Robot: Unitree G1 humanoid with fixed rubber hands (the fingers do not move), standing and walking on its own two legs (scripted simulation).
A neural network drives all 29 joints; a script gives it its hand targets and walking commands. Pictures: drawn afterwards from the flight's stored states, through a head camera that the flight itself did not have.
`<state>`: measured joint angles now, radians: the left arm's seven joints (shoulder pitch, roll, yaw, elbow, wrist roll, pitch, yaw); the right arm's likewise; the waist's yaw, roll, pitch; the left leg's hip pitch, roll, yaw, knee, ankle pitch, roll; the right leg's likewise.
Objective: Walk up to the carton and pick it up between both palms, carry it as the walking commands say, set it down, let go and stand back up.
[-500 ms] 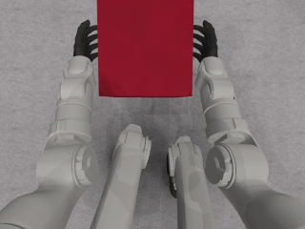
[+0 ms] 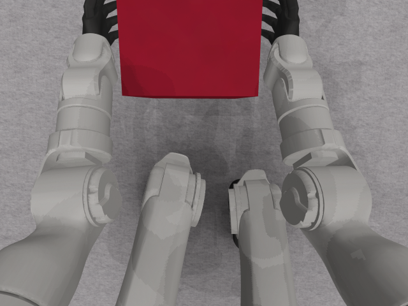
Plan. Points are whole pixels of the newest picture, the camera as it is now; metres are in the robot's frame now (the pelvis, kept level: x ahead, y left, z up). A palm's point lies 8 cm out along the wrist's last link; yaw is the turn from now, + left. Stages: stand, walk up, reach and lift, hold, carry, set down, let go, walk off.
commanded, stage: set down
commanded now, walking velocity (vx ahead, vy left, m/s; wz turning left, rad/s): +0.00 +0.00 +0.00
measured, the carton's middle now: (192, 40) +0.53 +0.11 -0.22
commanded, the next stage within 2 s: none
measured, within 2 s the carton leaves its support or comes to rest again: rests again in 1.10 s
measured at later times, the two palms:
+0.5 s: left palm (105, 37) +0.48 +0.25 -0.17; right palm (279, 42) +0.54 -0.03 -0.17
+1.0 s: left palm (112, 44) +0.48 +0.25 -0.20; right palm (277, 46) +0.54 -0.04 -0.19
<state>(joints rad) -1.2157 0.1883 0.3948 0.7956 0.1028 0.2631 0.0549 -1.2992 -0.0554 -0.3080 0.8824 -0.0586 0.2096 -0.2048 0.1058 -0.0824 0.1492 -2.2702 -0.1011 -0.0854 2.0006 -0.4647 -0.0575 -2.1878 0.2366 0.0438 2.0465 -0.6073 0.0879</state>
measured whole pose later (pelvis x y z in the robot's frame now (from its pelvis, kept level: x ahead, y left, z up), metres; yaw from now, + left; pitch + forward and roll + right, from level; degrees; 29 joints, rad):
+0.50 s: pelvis +0.00 +0.00 -0.02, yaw +0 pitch +42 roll -1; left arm -1.25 0.22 0.41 0.88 0.09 0.24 0.04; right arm -1.33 -0.06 -0.27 0.92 -0.06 0.21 -0.23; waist 0.12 -0.07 0.19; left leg -2.29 -0.06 -0.06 2.06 -0.49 -0.05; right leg -2.23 0.24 0.04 2.11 -0.61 0.07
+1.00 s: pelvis +0.01 +0.00 -0.03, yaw +0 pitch +40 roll -1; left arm -1.25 0.24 0.35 0.93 0.06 0.21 0.03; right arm -1.34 -0.09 -0.25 0.96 -0.04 0.18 -0.22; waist 0.13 -0.07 0.24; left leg -2.29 -0.03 -0.04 2.10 -0.52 -0.03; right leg -2.22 0.23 0.03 2.16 -0.64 0.07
